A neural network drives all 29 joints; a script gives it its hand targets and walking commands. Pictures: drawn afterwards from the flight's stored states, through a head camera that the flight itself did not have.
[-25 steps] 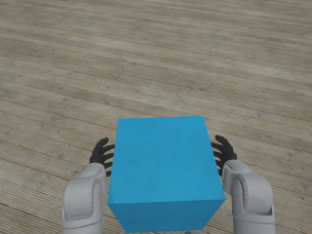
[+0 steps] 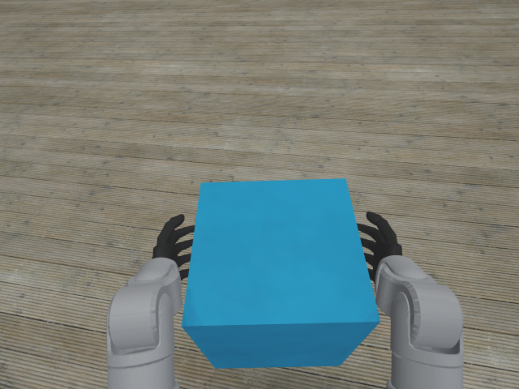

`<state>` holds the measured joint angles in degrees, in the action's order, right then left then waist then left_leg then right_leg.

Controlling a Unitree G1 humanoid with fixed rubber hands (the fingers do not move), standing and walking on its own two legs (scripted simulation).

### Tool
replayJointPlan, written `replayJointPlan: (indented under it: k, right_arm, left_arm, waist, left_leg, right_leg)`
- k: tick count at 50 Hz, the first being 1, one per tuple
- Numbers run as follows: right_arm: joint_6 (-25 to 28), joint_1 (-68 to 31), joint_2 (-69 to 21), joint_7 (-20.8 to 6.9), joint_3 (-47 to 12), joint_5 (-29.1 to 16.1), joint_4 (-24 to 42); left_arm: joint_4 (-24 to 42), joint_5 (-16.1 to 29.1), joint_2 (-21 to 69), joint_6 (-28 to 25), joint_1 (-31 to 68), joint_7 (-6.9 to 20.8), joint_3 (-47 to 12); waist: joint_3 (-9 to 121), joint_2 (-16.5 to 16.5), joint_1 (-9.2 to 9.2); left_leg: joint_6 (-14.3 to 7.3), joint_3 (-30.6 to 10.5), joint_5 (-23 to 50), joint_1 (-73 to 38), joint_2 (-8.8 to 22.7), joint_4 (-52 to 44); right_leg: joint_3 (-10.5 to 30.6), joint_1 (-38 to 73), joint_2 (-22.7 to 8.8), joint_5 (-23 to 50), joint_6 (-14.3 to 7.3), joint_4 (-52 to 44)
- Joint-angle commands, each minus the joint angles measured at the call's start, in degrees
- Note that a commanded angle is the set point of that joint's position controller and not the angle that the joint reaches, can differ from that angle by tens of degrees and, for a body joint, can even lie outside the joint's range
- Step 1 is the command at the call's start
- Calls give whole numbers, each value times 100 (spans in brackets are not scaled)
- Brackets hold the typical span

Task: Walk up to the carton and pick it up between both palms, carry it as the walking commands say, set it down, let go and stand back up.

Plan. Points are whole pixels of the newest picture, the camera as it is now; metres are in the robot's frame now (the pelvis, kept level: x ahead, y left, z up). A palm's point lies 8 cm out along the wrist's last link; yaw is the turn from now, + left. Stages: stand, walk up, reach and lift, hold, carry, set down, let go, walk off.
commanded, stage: carry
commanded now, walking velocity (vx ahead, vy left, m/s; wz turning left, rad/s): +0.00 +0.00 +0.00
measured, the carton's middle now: (275, 281) +0.28 -0.01 +0.01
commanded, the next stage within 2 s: hold in 1.86 s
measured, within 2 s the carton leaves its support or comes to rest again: neither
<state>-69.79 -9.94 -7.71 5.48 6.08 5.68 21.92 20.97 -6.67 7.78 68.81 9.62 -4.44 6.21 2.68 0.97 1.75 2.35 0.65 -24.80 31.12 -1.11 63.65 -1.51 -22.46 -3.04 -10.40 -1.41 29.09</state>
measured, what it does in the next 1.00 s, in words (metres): walks backwards: left foot, then right foot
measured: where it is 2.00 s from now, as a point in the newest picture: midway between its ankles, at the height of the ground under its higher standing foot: outside the picture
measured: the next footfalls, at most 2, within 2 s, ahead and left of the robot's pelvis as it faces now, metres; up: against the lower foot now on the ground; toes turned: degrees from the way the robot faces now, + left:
left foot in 0.16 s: -0.07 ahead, +0.13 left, +0.00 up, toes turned -2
right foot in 0.46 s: -0.09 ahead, -0.12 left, +0.00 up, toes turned +0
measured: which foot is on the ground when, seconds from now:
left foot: up 0.00-0.14, down 0.16-1.00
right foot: down 0.00-0.18, up 0.20-0.44, down 0.46-1.00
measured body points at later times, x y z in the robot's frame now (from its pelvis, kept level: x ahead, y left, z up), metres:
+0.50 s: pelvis -0.13 +0.01 -0.01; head -0.15 +0.02 +0.44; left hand +0.15 +0.17 +0.08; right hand +0.15 -0.13 +0.08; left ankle -0.11 +0.13 -0.74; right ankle -0.13 -0.12 -0.74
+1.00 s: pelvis -0.18 +0.01 -0.01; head -0.20 +0.01 +0.44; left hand +0.09 +0.16 +0.08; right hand +0.10 -0.14 +0.08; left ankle -0.11 +0.13 -0.74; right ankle -0.13 -0.12 -0.74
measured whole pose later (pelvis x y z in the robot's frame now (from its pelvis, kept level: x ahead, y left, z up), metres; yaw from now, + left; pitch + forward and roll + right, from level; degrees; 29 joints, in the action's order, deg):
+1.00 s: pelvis -0.18 +0.01 -0.01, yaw +0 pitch +3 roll +0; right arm -70.8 -10.6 -7.8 4.4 6.7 6.9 16.9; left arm 17.6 -7.9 7.7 70.9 9.8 -4.5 6.5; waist 6.5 -0.3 -0.3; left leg 0.2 4.2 -8.1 22.7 2.5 28.2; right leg -2.6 -21.1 -2.4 -11.2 0.9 29.8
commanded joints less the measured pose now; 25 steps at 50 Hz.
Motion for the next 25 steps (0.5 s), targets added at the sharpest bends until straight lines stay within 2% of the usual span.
replayJointPlan:
  k: [1, 4, 5, 6, 7, 8, 9, 10, 11, 12, 14, 16, 18, 19, 21, 22, 23, 24, 25]
  right_arm:
    - [-18, -2543, -5119, -1379, -4225, -2369, 246]
    - [-29, -2400, -5117, -1405, -4106, -2313, 73]
    - [-24, -2362, -5127, -1421, -4077, -2300, 17]
    - [-17, -2312, -5156, -1439, -4067, -2284, -53]
    - [-11, -2310, -5176, -1460, -4086, -2279, -101]
    - [-12, -2315, -5196, -1490, -4105, -2299, -141]
    - [60, -2238, -5269, -1535, -4022, -2240, -231]
    - [128, -2338, -5410, -1578, -4013, -2245, -127]
    - [148, -2447, -5464, -1573, -3997, -2254, -5]
    - [152, -2422, -5405, -1560, -3938, -2235, 3]
    - [147, -2245, -5201, -1514, -3788, -2138, -68]
    - [115, -2081, -5063, -1484, -3706, -2044, -132]
    - [72, -1977, -4944, -1473, -3659, -1977, -160]
    - [51, -1912, -4886, -1475, -3624, -1937, -211]
    - [32, -1884, -4824, -1491, -3610, -1897, -288]
    - [40, -1941, -4850, -1503, -3641, -1906, -295]
    - [47, -2006, -4915, -1512, -3671, -1915, -309]
    - [34, -2135, -4965, -1518, -3773, -1944, -246]
    - [28, -2384, -5073, -1542, -3844, -2044, -161]
  left_arm:
    - [89, 2103, 4843, 80, 1980, 1461, -3608]
    - [19, 2043, 4895, 82, 1947, 1451, -3670]
    - [18, 2034, 4928, 74, 1939, 1439, -3706]
    - [13, 2031, 4952, 69, 1932, 1424, -3747]
    - [8, 2020, 4959, 58, 1924, 1416, -3769]
    - [1, 2008, 4956, 37, 1934, 1404, -3817]
    - [159, 2120, 4989, 22, 2152, 1428, -3946]
    - [440, 2249, 5013, -12, 2580, 1455, -4110]
    - [536, 2361, 5124, -27, 2865, 1466, -4245]
    - [502, 2436, 5161, -29, 2942, 1486, -4306]
    - [506, 2498, 5106, 15, 2941, 1488, -4377]
    - [451, 2517, 5022, 73, 2843, 1477, -4407]
    - [364, 2525, 4943, 126, 2729, 1465, -4385]
    - [283, 2500, 4928, 149, 2631, 1463, -4347]
    - [119, 2443, 4926, 171, 2435, 1465, -4254]
    - [88, 2423, 4944, 181, 2435, 1466, -4213]
    - [80, 2401, 4969, 198, 2468, 1472, -4179]
    - [-134, 2275, 5042, 150, 2352, 1479, -4073]
    - [-173, 2244, 5105, 122, 2370, 1471, -4000]
  waist:
    - [1657, -1393, -250]
    - [1764, -1449, -296]
    - [1840, -1388, -285]
    - [1923, -1241, -235]
    - [1984, -1032, -245]
    - [1982, -535, -275]
    - [1862, 673, -208]
    - [1292, 1036, -146]
    - [1135, 849, -138]
    - [1004, 668, -130]
    - [928, 822, -145]
    - [997, 851, -165]
    - [1185, 989, -116]
    - [1277, 1000, -113]
    - [1570, 889, -161]
    - [1716, 771, -141]
    - [1777, 470, -106]
    - [1688, -121, -93]
    - [1686, -383, -119]
  left_leg:
    - [4, 163, -348, -102, -11, -1041]
    - [-109, 304, -601, -629, -42, -2444]
    - [-157, 385, -404, -896, -74, -3029]
    - [-181, 530, 212, -1372, -88, -3935]
    - [-181, 434, 702, -2034, 130, -4602]
    - [-218, -158, 672, -2670, 656, -4861]
    - [-653, -1576, 566, -2747, 1890, -4899]
    - [-910, -1607, 1104, -1905, 2332, -5064]
    - [-959, -1327, 1293, -1511, 2140, -4908]
    - [-932, -1004, 1179, -1317, 1919, -4859]
    - [-873, -625, 1335, -1410, 1694, -4750]
    - [-812, -479, 2001, -1700, 1521, -4485]
    - [-845, -556, 3033, -2054, 1527, -4212]
    - [-842, -599, 3356, -2172, 1546, -4082]
    - [-640, -582, 3751, -2195, 1477, -3764]
    - [-485, -587, 3652, -2059, 1414, -3641]
    - [-335, -516, 3275, -1839, 1286, -3423]
    - [-125, -190, 2811, -1500, 996, -3455]
    - [-80, 1, 1957, -1512, 943, -3420]
  right_leg:
    - [1107, 1499, -1197, 1415, -600, -833]
    - [1343, 1521, -1271, 604, -729, -1034]
    - [1337, 1505, -1279, 505, -692, -1017]
    - [1169, 1391, -1204, 386, -517, -902]
    - [994, 1000, -1064, 100, -206, -812]
    - [824, 374, -898, -307, 76, -523]
    - [192, -528, -308, -558, 509, 59]
    - [-131, -706, -161, -1128, 527, 750]
    - [119, -523, -111, -1230, 442, 1525]
    - [265, -507, -53, -1136, 414, 1997]
    - [267, -658, 13, -1025, 422, 2378]
    - [142, -609, 34, -1098, 474, 1799]
    - [-81, -361, 159, -1283, 456, 1003]
    - [-160, -159, 184, -1167, 447, 508]
    - [-297, 650, 80, -334, 441, -590]
    - [-145, 1062, -138, -92, 419, -712]
    - [169, 1310, -458, 409, 384, -736]
    - [240, 1282, -700, 1458, 273, -111]
    - [287, 1066, -777, 1413, 208, -204]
